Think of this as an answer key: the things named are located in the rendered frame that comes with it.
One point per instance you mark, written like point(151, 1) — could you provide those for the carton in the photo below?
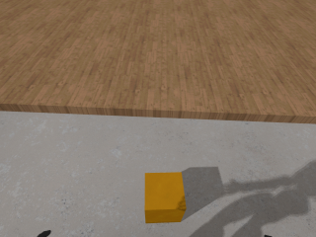
point(164, 197)

